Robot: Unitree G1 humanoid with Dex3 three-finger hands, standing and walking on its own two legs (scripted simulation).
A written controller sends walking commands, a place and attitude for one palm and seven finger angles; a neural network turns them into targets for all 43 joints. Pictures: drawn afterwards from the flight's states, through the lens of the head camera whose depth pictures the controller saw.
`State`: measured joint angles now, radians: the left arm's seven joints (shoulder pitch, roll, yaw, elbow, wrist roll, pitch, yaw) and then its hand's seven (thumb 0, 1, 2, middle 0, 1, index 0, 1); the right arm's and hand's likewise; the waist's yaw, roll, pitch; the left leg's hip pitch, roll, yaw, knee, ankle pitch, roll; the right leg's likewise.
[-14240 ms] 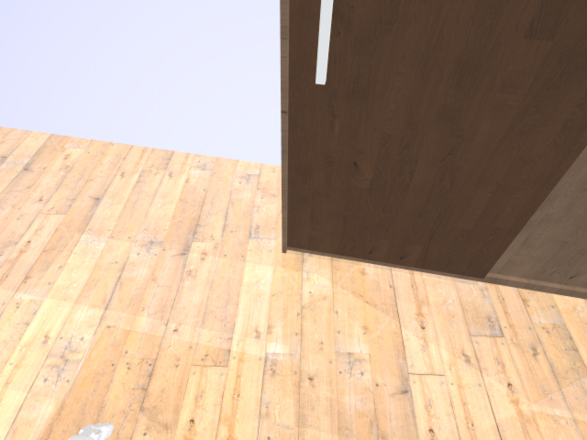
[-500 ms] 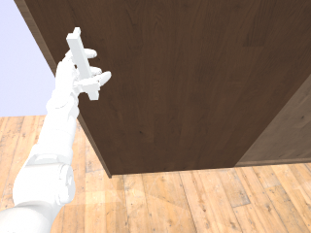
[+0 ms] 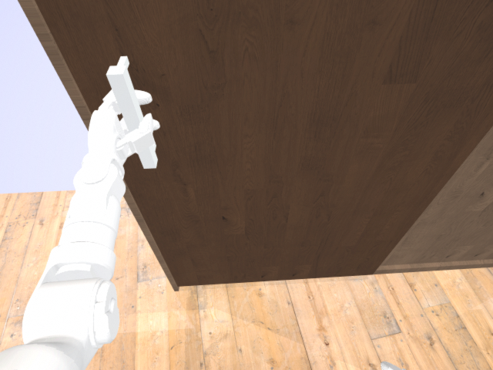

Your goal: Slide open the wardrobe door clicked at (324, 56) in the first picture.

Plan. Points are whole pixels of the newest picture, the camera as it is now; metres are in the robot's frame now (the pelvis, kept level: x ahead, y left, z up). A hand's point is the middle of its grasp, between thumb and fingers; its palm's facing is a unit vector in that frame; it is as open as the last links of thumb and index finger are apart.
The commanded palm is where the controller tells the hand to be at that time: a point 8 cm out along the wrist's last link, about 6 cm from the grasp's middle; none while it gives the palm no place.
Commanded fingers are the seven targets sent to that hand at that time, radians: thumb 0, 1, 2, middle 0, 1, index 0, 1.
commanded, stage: grip the handle and tug to test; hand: left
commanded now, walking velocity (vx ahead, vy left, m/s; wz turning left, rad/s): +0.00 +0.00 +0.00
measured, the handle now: (138, 116) +0.50 +0.19 +0.15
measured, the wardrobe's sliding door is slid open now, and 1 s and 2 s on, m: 0.00 0.00 0.04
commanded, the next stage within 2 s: tug the door sideways, standing still in 0.44 s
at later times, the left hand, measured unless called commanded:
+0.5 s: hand (146, 135) +0.44 +0.17 +0.15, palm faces +0.08 -1.00 +0.00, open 6.1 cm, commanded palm +0.39 +0.21 +0.15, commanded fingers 0.00 0.90 0.90 -0.45 -1.40 -0.45 -1.40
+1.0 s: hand (148, 132) +0.45 +0.16 +0.15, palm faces +0.14 -0.99 -0.03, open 5.8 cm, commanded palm +0.43 +0.16 +0.15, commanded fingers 0.00 0.90 0.90 -0.45 -1.40 -0.45 -1.40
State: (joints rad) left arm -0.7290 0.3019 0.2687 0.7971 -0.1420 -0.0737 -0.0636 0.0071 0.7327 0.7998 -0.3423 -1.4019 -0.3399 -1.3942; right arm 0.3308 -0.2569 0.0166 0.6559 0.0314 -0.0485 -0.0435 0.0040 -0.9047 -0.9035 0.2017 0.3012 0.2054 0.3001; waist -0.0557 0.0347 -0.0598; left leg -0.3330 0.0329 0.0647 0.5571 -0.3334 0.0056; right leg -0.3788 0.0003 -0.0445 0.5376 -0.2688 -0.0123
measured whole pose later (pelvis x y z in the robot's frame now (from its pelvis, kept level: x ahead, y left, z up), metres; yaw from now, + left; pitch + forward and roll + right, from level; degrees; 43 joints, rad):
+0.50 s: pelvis +0.04 +0.00 +0.01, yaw -2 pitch +5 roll +0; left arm -0.45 0.25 0.27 0.38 -0.16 0.09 -0.05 0.02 0.76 0.77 -0.26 -1.38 -0.25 -1.38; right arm 0.29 -0.25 0.01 0.61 0.03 -0.02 -0.03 0.01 -0.90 -0.90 0.20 0.30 0.20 0.30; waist -0.03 0.04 -0.07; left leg -0.20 0.03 0.09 0.47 -0.32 0.01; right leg -0.27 0.01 -0.01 0.45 -0.27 -0.01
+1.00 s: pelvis +0.03 +0.01 +0.00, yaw +4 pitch +6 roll -1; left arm -0.68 0.17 0.12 0.58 -0.13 0.08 0.03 0.01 0.72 0.84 -0.36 -1.40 -0.34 -1.39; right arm 0.25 -0.22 0.02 0.68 0.01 -0.04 -0.04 0.00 -0.91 -0.90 0.20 0.30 0.21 0.30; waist 0.02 0.04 -0.05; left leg -0.28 -0.01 -0.03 0.53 -0.34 0.01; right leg -0.29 -0.03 -0.08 0.51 -0.30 0.01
